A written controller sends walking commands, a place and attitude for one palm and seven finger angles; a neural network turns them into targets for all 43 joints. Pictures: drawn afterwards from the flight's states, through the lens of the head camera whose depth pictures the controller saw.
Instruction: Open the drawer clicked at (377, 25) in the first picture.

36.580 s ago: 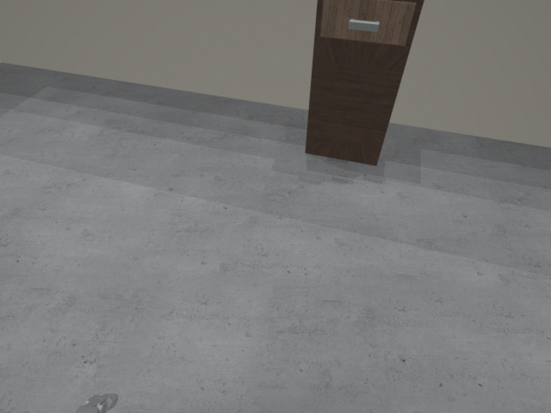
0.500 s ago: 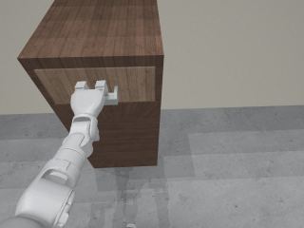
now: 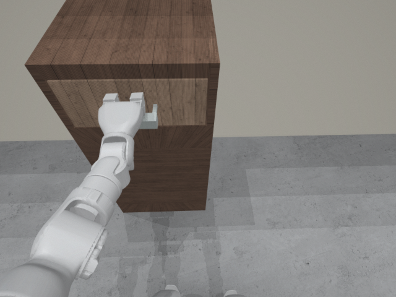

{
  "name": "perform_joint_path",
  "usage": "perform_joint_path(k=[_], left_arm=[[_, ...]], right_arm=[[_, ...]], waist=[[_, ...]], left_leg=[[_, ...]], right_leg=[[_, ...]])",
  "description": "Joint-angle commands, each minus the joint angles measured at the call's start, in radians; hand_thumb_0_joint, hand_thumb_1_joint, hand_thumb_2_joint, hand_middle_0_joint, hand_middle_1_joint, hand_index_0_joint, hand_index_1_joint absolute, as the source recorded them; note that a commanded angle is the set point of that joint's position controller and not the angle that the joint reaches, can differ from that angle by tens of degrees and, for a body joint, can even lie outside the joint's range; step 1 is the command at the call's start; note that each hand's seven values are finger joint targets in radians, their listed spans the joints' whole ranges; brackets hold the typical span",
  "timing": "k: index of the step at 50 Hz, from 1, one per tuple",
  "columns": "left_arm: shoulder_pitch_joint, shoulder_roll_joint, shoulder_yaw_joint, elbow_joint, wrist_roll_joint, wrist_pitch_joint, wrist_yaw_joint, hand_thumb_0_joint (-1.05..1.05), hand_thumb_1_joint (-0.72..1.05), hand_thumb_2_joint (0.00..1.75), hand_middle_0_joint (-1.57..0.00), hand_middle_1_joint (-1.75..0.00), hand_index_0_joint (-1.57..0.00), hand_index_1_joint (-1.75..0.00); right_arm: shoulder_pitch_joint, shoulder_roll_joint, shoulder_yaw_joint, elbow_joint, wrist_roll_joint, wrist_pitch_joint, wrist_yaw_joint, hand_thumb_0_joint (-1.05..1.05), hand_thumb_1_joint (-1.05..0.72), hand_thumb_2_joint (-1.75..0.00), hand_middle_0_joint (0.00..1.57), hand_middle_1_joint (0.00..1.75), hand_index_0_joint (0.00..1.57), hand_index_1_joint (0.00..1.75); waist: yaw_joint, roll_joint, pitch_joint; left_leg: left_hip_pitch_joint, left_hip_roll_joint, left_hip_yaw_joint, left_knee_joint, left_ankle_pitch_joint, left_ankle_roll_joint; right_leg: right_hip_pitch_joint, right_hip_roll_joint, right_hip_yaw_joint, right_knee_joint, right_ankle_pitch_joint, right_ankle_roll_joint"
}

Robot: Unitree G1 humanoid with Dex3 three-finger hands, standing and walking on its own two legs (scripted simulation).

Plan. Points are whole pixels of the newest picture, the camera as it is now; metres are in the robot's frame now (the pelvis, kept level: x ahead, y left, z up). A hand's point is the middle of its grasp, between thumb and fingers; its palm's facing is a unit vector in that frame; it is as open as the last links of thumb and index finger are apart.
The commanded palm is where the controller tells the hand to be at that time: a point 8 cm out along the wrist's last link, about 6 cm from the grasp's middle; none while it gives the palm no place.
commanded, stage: lift the hand off the handle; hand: left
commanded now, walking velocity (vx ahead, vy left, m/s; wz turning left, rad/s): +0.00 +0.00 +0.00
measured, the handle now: (133, 114) +0.53 +0.17 +0.02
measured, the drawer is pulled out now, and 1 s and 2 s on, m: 0.00 0.00 0.00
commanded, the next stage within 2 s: draw the hand back to the body in 1.28 s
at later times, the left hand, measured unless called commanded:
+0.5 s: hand (125, 115) +0.48 +0.17 +0.08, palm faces +0.06 -0.06 -1.00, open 13.8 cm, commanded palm +0.44 +0.17 +0.14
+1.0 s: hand (109, 96) +0.46 +0.18 +0.15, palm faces +0.04 -0.05 -1.00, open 13.8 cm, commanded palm +0.44 +0.17 +0.21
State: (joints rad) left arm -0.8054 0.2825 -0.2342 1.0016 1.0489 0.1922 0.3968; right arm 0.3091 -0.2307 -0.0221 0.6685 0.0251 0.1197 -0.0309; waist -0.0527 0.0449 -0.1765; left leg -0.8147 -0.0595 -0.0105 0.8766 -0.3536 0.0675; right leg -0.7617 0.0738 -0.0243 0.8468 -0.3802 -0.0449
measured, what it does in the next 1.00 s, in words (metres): stands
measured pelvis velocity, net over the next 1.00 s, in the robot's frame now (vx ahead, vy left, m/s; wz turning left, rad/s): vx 0.05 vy -0.01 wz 0.01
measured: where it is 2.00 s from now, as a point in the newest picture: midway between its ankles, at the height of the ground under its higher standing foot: outside the picture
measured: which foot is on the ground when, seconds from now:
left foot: down 0.00-1.00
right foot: down 0.00-1.00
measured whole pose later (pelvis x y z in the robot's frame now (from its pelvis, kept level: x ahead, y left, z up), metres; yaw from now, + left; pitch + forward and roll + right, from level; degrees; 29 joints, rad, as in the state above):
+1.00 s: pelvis +0.05 -0.01 +0.04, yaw +0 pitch +8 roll +0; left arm -0.62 0.36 -0.24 0.56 0.96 0.24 0.09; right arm 0.14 -0.25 -0.01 0.62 0.06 0.18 -0.05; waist 0.03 0.07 -0.12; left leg -0.40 -0.07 -0.02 0.57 -0.30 0.06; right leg -0.36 0.07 0.00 0.56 -0.33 -0.06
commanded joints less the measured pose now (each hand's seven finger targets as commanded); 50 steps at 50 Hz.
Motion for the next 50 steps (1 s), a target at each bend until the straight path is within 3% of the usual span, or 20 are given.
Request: perform_joint_path(k=[1, 4, 5, 9, 10, 13, 15, 17, 20, 22, 24, 26, 30, 32, 35, 37, 40, 43, 48, 50], left_arm=[[-0.364, 0.108, 0.028, -0.087, -0.008, 0.002, -0.034, 0.00, -0.50, 0.30, -0.30, -1.20, -0.30, -1.20], [-0.350, 0.154, 0.067, -0.135, -0.013, -0.006, -0.036, 0.00, -0.50, 0.30, -0.30, -1.20, -0.30, -1.20], [-0.362, 0.133, 0.049, -0.146, -0.018, -0.007, -0.038, 0.00, -0.50, 0.30, -0.30, -1.20, -0.30, -1.20], [-0.398, 0.169, 0.071, -0.186, -0.015, -0.030, -0.033, 0.00, -0.50, 0.30, -0.30, -1.20, -0.30, -1.20], [-0.410, 0.146, 0.054, -0.205, -0.018, -0.036, -0.031, 0.00, -0.50, 0.30, -0.30, -1.20, -0.30, -1.20], [-0.425, 0.185, 0.092, -0.268, -0.019, -0.065, -0.023, 0.00, -0.50, 0.30, -0.30, -1.20, -0.30, -1.20], [-0.412, 0.220, 0.123, -0.294, -0.015, -0.076, -0.018, 0.00, -0.50, 0.30, -0.30, -1.20, -0.30, -1.20], [-0.413, 0.221, 0.128, -0.330, -0.013, -0.084, -0.011, 0.00, -0.50, 0.30, -0.30, -1.20, -0.30, -1.20], [-0.352, 0.252, 0.167, -0.367, -0.004, -0.074, -0.001, 0.00, -0.50, 0.30, -0.30, -1.20, -0.30, -1.20], [-0.299, 0.222, 0.150, -0.359, -0.009, -0.049, -0.008, 0.00, -0.50, 0.30, -0.30, -1.20, -0.30, -1.20], [-0.278, 0.178, 0.113, -0.395, -0.025, -0.022, -0.023, 0.00, -0.50, 0.30, -0.30, -1.20, -0.30, -1.20], [-0.251, 0.186, 0.112, -0.439, -0.035, 0.006, -0.049, 0.00, -0.50, 0.30, -0.30, -1.20, -0.30, -1.20], [-0.231, 0.129, 0.045, -0.509, -0.056, 0.043, -0.118, 0.00, -0.50, 0.30, -0.30, -1.20, -0.30, -1.20], [-0.215, 0.149, 0.053, -0.572, -0.059, 0.042, -0.150, 0.00, -0.50, 0.30, -0.30, -1.20, -0.30, -1.20], [-0.230, 0.180, 0.065, -0.601, -0.055, 0.038, -0.182, 0.00, -0.50, 0.30, -0.30, -1.20, -0.30, -1.20], [-0.216, 0.226, 0.101, -0.623, -0.053, 0.030, -0.192, 0.00, -0.50, 0.30, -0.30, -1.20, -0.30, -1.20], [-0.240, 0.232, 0.098, -0.621, -0.047, 0.027, -0.206, 0.00, -0.50, 0.30, -0.30, -1.20, -0.30, -1.20], [-0.252, 0.261, 0.113, -0.613, -0.053, 0.040, -0.225, 0.00, -0.50, 0.30, -0.30, -1.20, -0.30, -1.20], [-0.280, 0.263, 0.089, -0.654, -0.079, 0.044, -0.285, 0.00, -0.50, 0.30, -0.30, -1.20, -0.30, -1.20], [-0.289, 0.221, 0.045, -0.700, -0.090, 0.038, -0.314, 0.00, -0.50, 0.30, -0.30, -1.20, -0.30, -1.20]], right_arm=[[0.075, -0.149, -0.052, -0.086, -0.005, -0.021, -0.008, 0.00, -0.90, -0.90, 0.20, 0.30, 0.20, 0.30], [0.068, -0.146, -0.051, -0.100, -0.002, -0.016, -0.012, 0.00, -0.90, -0.90, 0.20, 0.30, 0.20, 0.30], [0.062, -0.142, -0.051, -0.102, -0.001, -0.016, -0.014, 0.00, -0.90, -0.90, 0.20, 0.30, 0.20, 0.30], [0.055, -0.141, -0.049, -0.100, 0.006, -0.023, -0.021, 0.00, -0.90, -0.90, 0.20, 0.30, 0.20, 0.30], [0.052, -0.138, -0.050, -0.101, 0.006, -0.028, -0.022, 0.00, -0.90, -0.90, 0.20, 0.30, 0.20, 0.30], [0.053, -0.140, -0.056, -0.098, 0.003, -0.038, -0.024, 0.00, -0.90, -0.90, 0.20, 0.30, 0.20, 0.30], [0.054, -0.140, -0.056, -0.097, 0.004, -0.040, -0.025, 0.00, -0.90, -0.90, 0.20, 0.30, 0.20, 0.30], [0.049, -0.137, -0.058, -0.096, 0.002, -0.043, -0.022, 0.00, -0.90, -0.90, 0.20, 0.30, 0.20, 0.30], [0.040, -0.139, -0.064, -0.096, 0.002, -0.039, -0.014, 0.00, -0.90, -0.90, 0.20, 0.30, 0.20, 0.30], [0.030, -0.139, -0.065, -0.097, 0.004, -0.032, -0.008, 0.00, -0.90, -0.90, 0.20, 0.30, 0.20, 0.30], [0.015, -0.140, -0.068, -0.100, 0.007, -0.029, 0.004, 0.00, -0.90, -0.90, 0.20, 0.30, 0.20, 0.30], [-0.008, -0.148, -0.070, -0.109, 0.012, -0.018, 0.006, 0.00, -0.90, -0.90, 0.20, 0.30, 0.20, 0.30], [-0.052, -0.145, -0.065, -0.118, 0.021, 0.002, 0.009, 0.00, -0.90, -0.90, 0.20, 0.30, 0.20, 0.30], [-0.075, -0.144, -0.063, -0.129, 0.024, 0.010, 0.007, 0.00, -0.90, -0.90, 0.20, 0.30, 0.20, 0.30], [-0.109, -0.138, -0.050, -0.132, 0.022, 0.022, -0.001, 0.00, -0.90, -0.90, 0.20, 0.30, 0.20, 0.30], [-0.131, -0.136, -0.041, -0.136, 0.022, 0.027, -0.008, 0.00, -0.90, -0.90, 0.20, 0.30, 0.20, 0.30], [-0.161, -0.131, -0.031, -0.139, 0.027, 0.030, -0.014, 0.00, -0.90, -0.90, 0.20, 0.30, 0.20, 0.30], [-0.185, -0.133, -0.024, -0.144, 0.032, 0.035, -0.019, 0.00, -0.90, -0.90, 0.20, 0.30, 0.20, 0.30], [-0.209, -0.135, -0.019, -0.158, 0.036, 0.039, -0.025, 0.00, -0.90, -0.90, 0.20, 0.30, 0.20, 0.30], [-0.219, -0.130, -0.019, -0.166, 0.036, 0.039, -0.025, 0.00, -0.90, -0.90, 0.20, 0.30, 0.20, 0.30]], waist=[[-0.067, -0.062, -0.245], [-0.042, -0.048, -0.309], [-0.050, -0.053, -0.299], [-0.047, -0.045, -0.255], [-0.049, -0.041, -0.253], [-0.035, -0.012, -0.309], [-0.021, -0.028, -0.315], [-0.012, -0.003, -0.343], [0.016, 0.001, -0.382], [0.018, -0.018, -0.366], [0.020, -0.018, -0.350], [0.025, -0.034, -0.369], [0.011, -0.054, -0.299], [0.025, -0.038, -0.312], [0.032, -0.053, -0.278], [0.051, -0.046, -0.285], [0.049, -0.066, -0.236], [0.053, -0.067, -0.236], [0.046, -0.054, -0.272], [0.038, -0.049, -0.283]], left_leg=[[0.237, 0.025, -0.028, -0.122, 0.058, -0.013], [0.279, 0.027, -0.022, -0.136, 0.092, -0.013], [0.290, 0.027, -0.022, -0.141, 0.086, -0.012], [0.302, 0.031, -0.027, -0.172, 0.072, -0.011], [0.314, 0.030, -0.029, -0.181, 0.073, -0.011], [0.381, 0.033, -0.030, -0.190, 0.136, -0.013], [0.390, 0.035, -0.030, -0.200, 0.175, -0.014], [0.426, 0.036, -0.028, -0.205, 0.232, -0.017], [0.463, 0.038, -0.021, -0.212, 0.335, -0.023], [0.479, 0.039, -0.017, -0.219, 0.388, -0.025], [0.504, 0.041, -0.015, -0.232, 0.419, -0.025], [0.535, 0.043, -0.017, -0.239, 0.488, -0.026], [0.579, 0.044, -0.020, -0.256, 0.541, -0.020], [0.614, 0.045, -0.024, -0.264, 0.583, -0.020], [0.603, 0.034, -0.018, -0.281, 0.546, -0.019], [0.596, 0.030, -0.013, -0.293, 0.545, -0.019], [0.574, 0.025, -0.008, -0.311, 0.487, -0.019], [0.581, 0.021, -0.003, -0.320, 0.456, -0.019], [0.608, 0.013, 0.000, -0.319, 0.473, -0.013], [0.636, 0.012, -0.002, -0.315, 0.501, -0.011]], right_leg=[[0.061, -0.005, 0.024, -0.152, 0.046, -0.001], [0.121, -0.005, 0.028, -0.159, 0.072, 0.001], [0.121, -0.004, 0.028, -0.170, 0.068, 0.003], [0.129, -0.005, 0.029, -0.194, 0.051, 0.001], [0.133, -0.005, 0.028, -0.200, 0.050, 0.001], [0.168, -0.003, 0.029, -0.204, 0.093, -0.004], [0.201, -0.004, 0.028, -0.209, 0.124, -0.006], [0.222, -0.002, 0.026, -0.208, 0.164, -0.008], [0.282, -0.001, 0.024, -0.208, 0.250, -0.012], [0.304, 0.002, 0.019, -0.218, 0.293, -0.011], [0.319, 0.002, 0.017, -0.235, 0.314, -0.009], [0.366, 0.000, 0.022, -0.245, 0.368, -0.010], [0.371, -0.002, 0.018, -0.273, 0.413, -0.002], [0.395, -0.005, 0.024, -0.280, 0.428, -0.004], [0.428, -0.010, 0.027, -0.292, 0.444, -0.006], [0.472, -0.017, 0.035, -0.293, 0.470, -0.009], [0.477, -0.020, 0.035, -0.306, 0.453, -0.009], [0.499, -0.026, 0.040, -0.318, 0.441, -0.007], [0.544, -0.036, 0.050, -0.326, 0.501, -0.002], [0.540, -0.037, 0.048, -0.327, 0.524, 0.001]])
